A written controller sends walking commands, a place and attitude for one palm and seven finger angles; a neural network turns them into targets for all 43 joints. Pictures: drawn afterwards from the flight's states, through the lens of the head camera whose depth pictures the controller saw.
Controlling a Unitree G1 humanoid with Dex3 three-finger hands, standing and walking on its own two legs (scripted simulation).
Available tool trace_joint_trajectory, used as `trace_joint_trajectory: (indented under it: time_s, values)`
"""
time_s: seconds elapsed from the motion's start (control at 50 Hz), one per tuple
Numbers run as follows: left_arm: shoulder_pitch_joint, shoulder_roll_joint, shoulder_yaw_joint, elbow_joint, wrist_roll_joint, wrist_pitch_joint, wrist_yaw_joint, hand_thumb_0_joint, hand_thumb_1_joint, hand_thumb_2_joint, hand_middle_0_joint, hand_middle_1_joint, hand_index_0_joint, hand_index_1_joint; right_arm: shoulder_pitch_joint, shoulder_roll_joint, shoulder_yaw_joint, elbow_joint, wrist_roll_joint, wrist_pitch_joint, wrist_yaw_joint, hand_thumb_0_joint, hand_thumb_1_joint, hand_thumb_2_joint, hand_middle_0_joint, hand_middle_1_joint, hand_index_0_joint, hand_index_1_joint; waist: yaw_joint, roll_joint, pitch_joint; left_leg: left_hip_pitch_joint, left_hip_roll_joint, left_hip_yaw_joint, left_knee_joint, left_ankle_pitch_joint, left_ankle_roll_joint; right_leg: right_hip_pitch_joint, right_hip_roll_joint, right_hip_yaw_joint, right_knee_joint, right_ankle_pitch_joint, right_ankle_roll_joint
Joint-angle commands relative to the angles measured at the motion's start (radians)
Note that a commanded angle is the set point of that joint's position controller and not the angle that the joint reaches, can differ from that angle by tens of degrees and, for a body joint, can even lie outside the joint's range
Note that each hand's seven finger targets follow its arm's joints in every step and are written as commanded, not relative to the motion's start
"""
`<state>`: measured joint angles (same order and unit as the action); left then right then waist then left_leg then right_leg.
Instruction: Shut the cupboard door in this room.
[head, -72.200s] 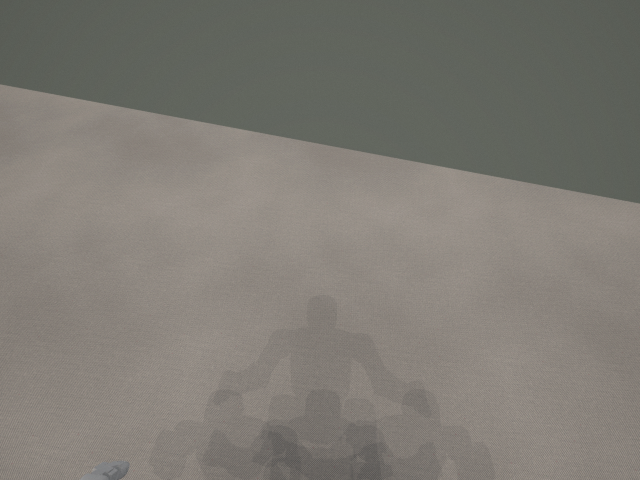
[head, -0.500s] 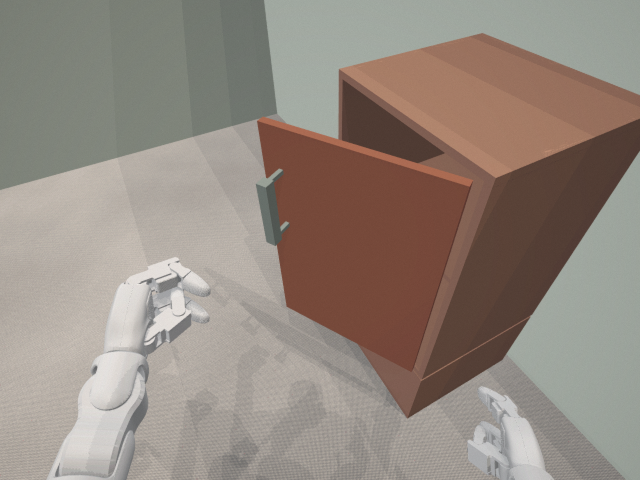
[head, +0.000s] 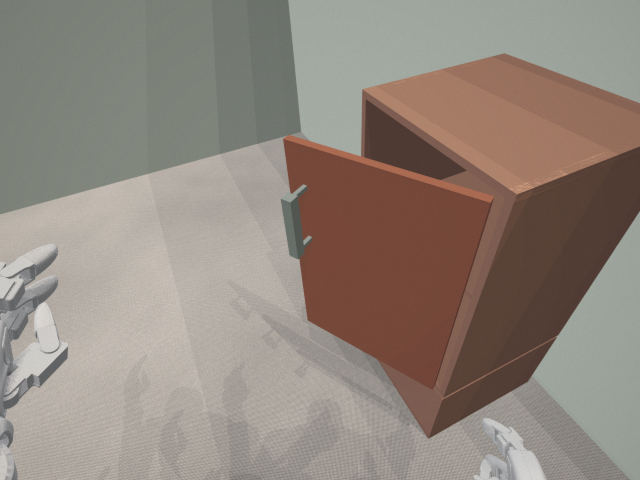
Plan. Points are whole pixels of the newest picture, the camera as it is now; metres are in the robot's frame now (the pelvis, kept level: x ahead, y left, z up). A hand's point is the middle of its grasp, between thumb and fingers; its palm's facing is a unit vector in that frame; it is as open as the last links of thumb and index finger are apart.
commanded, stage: draw the hand back to the body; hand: left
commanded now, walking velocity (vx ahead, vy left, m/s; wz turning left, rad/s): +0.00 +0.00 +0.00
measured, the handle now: (299, 221) +0.62 +0.13 -0.05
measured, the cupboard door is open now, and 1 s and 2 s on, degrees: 30 30 30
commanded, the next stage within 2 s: step back with the hand held close in 0.30 s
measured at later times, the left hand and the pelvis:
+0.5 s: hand (74, 355) +0.18 +0.26 +0.16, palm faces +0.44 -0.80 -0.42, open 7.4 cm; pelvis -0.01 -0.01 +0.00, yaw +0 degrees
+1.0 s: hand (49, 378) +0.16 +0.27 +0.15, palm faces +0.36 -0.79 -0.50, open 7.4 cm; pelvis -0.05 +0.01 -0.01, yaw -2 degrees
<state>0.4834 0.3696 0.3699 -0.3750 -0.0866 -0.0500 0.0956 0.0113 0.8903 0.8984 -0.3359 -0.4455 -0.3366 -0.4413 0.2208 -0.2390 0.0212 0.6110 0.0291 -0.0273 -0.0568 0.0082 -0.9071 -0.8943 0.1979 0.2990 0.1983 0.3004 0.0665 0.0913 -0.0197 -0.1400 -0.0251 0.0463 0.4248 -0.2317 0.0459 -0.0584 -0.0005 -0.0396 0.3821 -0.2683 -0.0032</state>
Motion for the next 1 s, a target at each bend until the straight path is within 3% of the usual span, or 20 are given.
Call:
trace_joint_trajectory:
  time_s: [0.0,0.08,0.16,0.18,0.3,0.38,0.4,0.42,0.46,0.54,0.58,0.6,0.68,0.7,0.78,0.86,0.88,0.9,0.96,0.98]
  values:
    - [-0.126,0.141,0.048,-0.152,0.000,-0.068,0.015,0.000,0.900,0.900,-0.200,-0.300,-0.200,-0.300,-0.153,-0.106,-0.040,-0.160,-0.001,-0.075,-0.008,0.000,-0.900,-0.900,0.200,0.300,0.200,0.300,-0.020,-0.058,0.001,0.051,0.052,-0.053,-0.080,0.137,-0.017,-0.103,0.003,0.010,-0.065,0.128,-0.008]
    - [-0.144,0.186,0.076,-0.176,0.003,-0.080,0.021,0.000,0.900,0.900,-0.200,-0.300,-0.200,-0.300,-0.160,-0.107,-0.040,-0.154,-0.003,-0.089,-0.015,0.000,-0.900,-0.900,0.200,0.300,0.200,0.300,-0.009,-0.059,-0.018,0.054,0.044,-0.055,-0.083,0.104,-0.012,-0.091,0.004,0.019,-0.080,0.096,-0.009]
    - [-0.148,0.194,0.090,-0.225,0.007,-0.096,0.027,0.000,0.900,0.900,-0.200,-0.300,-0.200,-0.300,-0.163,-0.092,-0.035,-0.154,-0.004,-0.105,-0.017,0.000,-0.900,-0.900,0.200,0.300,0.200,0.300,-0.003,0.016,-0.042,0.063,0.042,-0.053,-0.081,0.122,-0.018,-0.071,0.004,0.019,-0.068,0.118,-0.014]
    - [-0.136,0.217,0.113,-0.220,0.007,-0.095,0.029,0.000,0.900,0.900,-0.200,-0.300,-0.200,-0.300,-0.164,-0.095,-0.036,-0.150,-0.005,-0.109,-0.017,0.000,-0.900,-0.900,0.200,0.300,0.200,0.300,0.002,0.009,-0.033,0.055,0.042,-0.052,-0.082,0.119,-0.019,-0.066,0.005,0.021,-0.080,0.116,-0.014]
    - [-0.107,0.169,0.088,-0.168,-0.004,-0.093,0.016,0.000,0.900,0.900,-0.200,-0.300,-0.200,-0.300,-0.160,-0.089,-0.034,-0.154,-0.003,-0.109,-0.014,0.000,-0.900,-0.900,0.200,0.300,0.200,0.300,-0.005,-0.023,0.026,0.040,0.046,-0.046,-0.091,0.106,-0.021,-0.091,0.008,0.022,-0.090,0.101,-0.012]
    - [-0.107,0.180,0.097,-0.162,-0.004,-0.096,0.013,0.000,0.900,0.900,-0.200,-0.300,-0.200,-0.300,-0.160,-0.096,-0.040,-0.154,-0.004,-0.107,-0.011,0.000,-0.900,-0.900,0.200,0.300,0.200,0.300,-0.003,-0.045,0.010,0.046,0.045,-0.044,-0.095,0.089,-0.018,-0.083,0.007,0.025,-0.100,0.081,-0.009]
    - [-0.110,0.165,0.084,-0.169,-0.004,-0.097,0.010,0.000,0.900,0.900,-0.200,-0.300,-0.200,-0.300,-0.161,-0.093,-0.040,-0.156,-0.003,-0.106,-0.012,0.000,-0.900,-0.900,0.200,0.300,0.200,0.300,-0.006,-0.044,-0.005,0.060,0.047,-0.040,-0.091,0.102,-0.015,-0.085,0.007,0.028,-0.098,0.092,-0.008]
    - [-0.185,0.257,0.168,-0.235,0.006,-0.137,0.017,0.000,0.900,0.900,-0.200,-0.300,-0.200,-0.300,-0.169,-0.117,-0.045,-0.184,-0.001,-0.085,-0.012,0.000,-0.900,-0.900,0.200,0.300,0.200,0.300,-0.040,-0.048,0.045,-0.011,0.062,-0.054,-0.035,0.034,0.006,-0.180,-0.045,0.117,-0.150,0.094,-0.006]
    - [-0.093,0.190,0.107,-0.162,0.009,-0.159,0.013,0.000,0.900,0.900,-0.200,-0.300,-0.200,-0.300,-0.163,-0.111,-0.050,-0.162,-0.012,-0.064,-0.012,0.000,-0.900,-0.900,0.200,0.300,0.200,0.300,-0.049,-0.079,0.029,-0.015,0.055,-0.060,-0.004,0.019,0.005,-0.226,-0.076,0.139,-0.173,0.042,-0.012]
    - [-0.049,0.207,0.125,-0.187,0.008,-0.192,0.018,0.000,0.900,0.900,-0.200,-0.300,-0.200,-0.300,-0.146,-0.116,-0.065,-0.170,-0.013,-0.038,-0.018,0.000,-0.900,-0.900,0.200,0.300,0.200,0.300,-0.050,-0.030,-0.085,0.001,0.073,-0.057,-0.025,0.186,0.002,-0.149,-0.059,0.079,-0.061,0.241,-0.004]
    - [-0.031,0.240,0.155,-0.208,0.006,-0.194,0.023,0.000,0.900,0.900,-0.200,-0.300,-0.200,-0.300,-0.149,-0.120,-0.071,-0.178,-0.013,-0.025,-0.025,0.000,-0.900,-0.900,0.200,0.300,0.200,0.300,-0.048,-0.035,-0.126,0.006,0.081,-0.059,-0.023,0.279,0.001,-0.122,-0.050,0.062,-0.021,0.320,0.004]
    - [-0.013,0.229,0.149,-0.214,0.004,-0.191,0.023,0.000,0.900,0.900,-0.200,-0.300,-0.200,-0.300,-0.143,-0.116,-0.071,-0.186,-0.011,-0.017,-0.026,0.000,-0.900,-0.900,0.200,0.300,0.200,0.300,-0.050,-0.040,-0.150,0.011,0.088,-0.057,-0.017,0.336,0.001,-0.104,-0.046,0.057,0.004,0.364,0.006]
    - [0.039,0.259,0.183,-0.232,-0.002,-0.179,0.029,0.000,0.900,0.900,-0.200,-0.300,-0.200,-0.300,-0.138,-0.126,-0.080,-0.208,-0.010,0.010,-0.030,0.000,-0.900,-0.900,0.200,0.300,0.200,0.300,-0.046,-0.050,-0.183,-0.018,0.103,-0.063,-0.007,0.439,-0.003,-0.076,-0.033,0.049,0.061,0.431,0.012]
    - [0.054,0.244,0.173,-0.222,-0.007,-0.175,0.029,0.000,0.900,0.900,-0.200,-0.300,-0.200,-0.300,-0.137,-0.117,-0.077,-0.213,-0.006,0.017,-0.030,0.000,-0.900,-0.900,0.200,0.300,0.200,0.300,-0.050,-0.065,-0.173,-0.027,0.109,-0.064,-0.009,0.437,-0.003,-0.083,-0.033,0.052,0.066,0.428,0.013]
    - [0.071,0.266,0.194,-0.243,-0.004,-0.173,0.039,0.000,0.900,0.900,-0.200,-0.300,-0.200,-0.300,-0.136,-0.129,-0.083,-0.218,-0.009,0.024,-0.032,0.000,-0.900,-0.900,0.200,0.300,0.200,0.300,-0.049,-0.047,-0.166,-0.102,0.116,-0.070,-0.017,0.340,0.000,-0.074,-0.032,0.068,0.078,0.395,0.014]
    - [0.075,0.253,0.181,-0.259,-0.002,-0.182,0.046,0.000,0.900,0.900,-0.200,-0.300,-0.200,-0.300,-0.128,-0.125,-0.079,-0.224,-0.005,0.020,-0.034,0.000,-0.900,-0.900,0.200,0.300,0.200,0.300,-0.057,-0.047,-0.147,-0.183,0.126,-0.087,-0.038,0.201,0.009,-0.071,-0.025,0.080,0.092,0.308,0.016]
    - [0.072,0.280,0.209,-0.272,0.002,-0.188,0.050,0.000,0.900,0.900,-0.200,-0.300,-0.200,-0.300,-0.134,-0.129,-0.081,-0.222,-0.009,0.014,-0.037,0.000,-0.900,-0.900,0.200,0.300,0.200,0.300,-0.052,-0.035,-0.150,-0.209,0.130,-0.098,-0.049,0.172,0.012,-0.053,-0.020,0.076,0.099,0.296,0.018]
    - [0.073,0.253,0.183,-0.266,0.001,-0.190,0.049,0.000,0.900,0.900,-0.200,-0.300,-0.200,-0.300,-0.129,-0.124,-0.075,-0.224,-0.007,0.012,-0.038,0.000,-0.900,-0.900,0.200,0.300,0.200,0.300,-0.057,-0.036,-0.132,-0.234,0.133,-0.104,-0.058,0.132,0.014,-0.058,-0.018,0.077,0.103,0.262,0.017]
    - [0.052,0.249,0.187,-0.271,0.013,-0.205,0.056,0.000,0.900,0.900,-0.200,-0.300,-0.200,-0.300,-0.125,-0.131,-0.076,-0.223,-0.009,-0.003,-0.041,0.000,-0.900,-0.900,0.200,0.300,0.200,0.300,-0.061,-0.004,-0.090,-0.379,0.148,-0.129,-0.103,-0.128,0.035,-0.011,-0.003,0.091,0.130,0.181,0.020]
    - [0.039,0.274,0.211,-0.285,0.019,-0.212,0.058,0.000,0.900,0.900,-0.200,-0.300,-0.200,-0.300,-0.122,-0.137,-0.078,-0.218,-0.012,-0.010,-0.043,0.000,-0.900,-0.900,0.200,0.300,0.200,0.300,-0.058,-0.002,-0.095,-0.408,0.147,-0.137,-0.112,-0.179,0.036,0.007,0.001,0.093,0.135,0.170,0.019]
